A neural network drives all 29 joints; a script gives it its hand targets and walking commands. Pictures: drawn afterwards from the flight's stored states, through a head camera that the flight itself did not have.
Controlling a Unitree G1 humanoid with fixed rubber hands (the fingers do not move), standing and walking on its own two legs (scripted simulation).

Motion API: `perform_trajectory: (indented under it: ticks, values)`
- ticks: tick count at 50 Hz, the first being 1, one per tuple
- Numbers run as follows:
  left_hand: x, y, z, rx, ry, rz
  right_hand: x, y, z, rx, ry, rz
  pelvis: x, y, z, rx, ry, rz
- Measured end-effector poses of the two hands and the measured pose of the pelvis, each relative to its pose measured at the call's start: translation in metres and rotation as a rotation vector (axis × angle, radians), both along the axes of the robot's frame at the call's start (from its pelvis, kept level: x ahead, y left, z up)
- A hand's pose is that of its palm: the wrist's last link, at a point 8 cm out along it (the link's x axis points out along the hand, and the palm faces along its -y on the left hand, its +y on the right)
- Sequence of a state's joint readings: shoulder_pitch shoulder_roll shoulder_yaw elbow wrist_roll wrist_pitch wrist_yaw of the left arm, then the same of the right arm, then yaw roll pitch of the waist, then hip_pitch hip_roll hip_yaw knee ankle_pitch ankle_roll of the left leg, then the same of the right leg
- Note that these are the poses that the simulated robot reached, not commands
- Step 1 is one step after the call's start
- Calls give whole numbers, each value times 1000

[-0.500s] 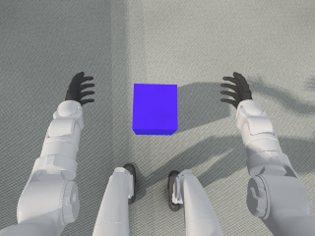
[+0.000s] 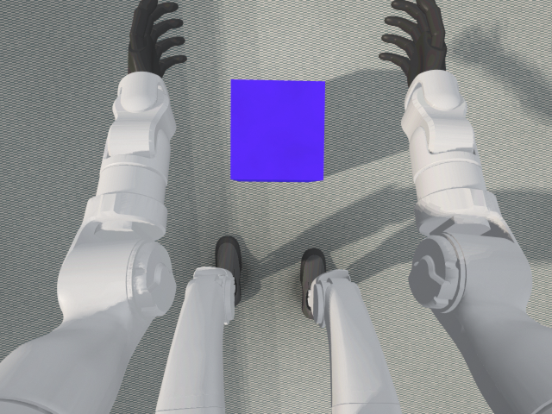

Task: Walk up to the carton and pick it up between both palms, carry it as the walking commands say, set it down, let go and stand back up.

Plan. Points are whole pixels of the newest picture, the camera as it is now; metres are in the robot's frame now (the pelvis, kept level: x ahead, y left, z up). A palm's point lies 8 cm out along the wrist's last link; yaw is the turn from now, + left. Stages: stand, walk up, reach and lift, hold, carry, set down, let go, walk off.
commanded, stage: reach and lift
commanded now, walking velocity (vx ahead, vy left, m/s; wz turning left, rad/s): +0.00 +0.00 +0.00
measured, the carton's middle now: (275, 139) +0.49 +0.00 -0.54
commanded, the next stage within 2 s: none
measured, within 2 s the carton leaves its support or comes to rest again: neither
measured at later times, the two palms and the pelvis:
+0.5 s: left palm (175, 106) +0.50 +0.17 -0.25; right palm (382, 106) +0.51 -0.17 -0.25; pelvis -0.02 +0.00 -0.12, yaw +0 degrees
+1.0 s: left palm (197, 123) +0.50 +0.16 -0.40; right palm (354, 124) +0.51 -0.16 -0.40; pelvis -0.04 +0.00 -0.24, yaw +0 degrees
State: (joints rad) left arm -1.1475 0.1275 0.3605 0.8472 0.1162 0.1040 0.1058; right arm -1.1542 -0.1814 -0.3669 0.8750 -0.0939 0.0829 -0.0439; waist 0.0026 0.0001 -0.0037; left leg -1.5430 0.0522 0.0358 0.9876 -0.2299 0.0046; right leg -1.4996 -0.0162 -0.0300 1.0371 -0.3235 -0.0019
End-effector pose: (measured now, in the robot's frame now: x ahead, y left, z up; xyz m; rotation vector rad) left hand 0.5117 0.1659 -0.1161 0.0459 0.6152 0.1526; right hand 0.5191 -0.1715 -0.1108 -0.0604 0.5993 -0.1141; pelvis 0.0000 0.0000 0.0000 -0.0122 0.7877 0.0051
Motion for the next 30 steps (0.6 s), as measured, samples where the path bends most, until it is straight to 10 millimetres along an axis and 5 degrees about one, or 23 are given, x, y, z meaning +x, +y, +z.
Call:
perform_trajectory:
  ticks: [10,30]
  values:
    - [-10,1,-31,-5,23,9,-13,-2,-33,1,32,-5,0,-2,-20,0,53,-7]
    - [-9,4,-171,-9,27,36,-12,1,-173,-3,41,-25,-24,0,-146,2,71,-7]
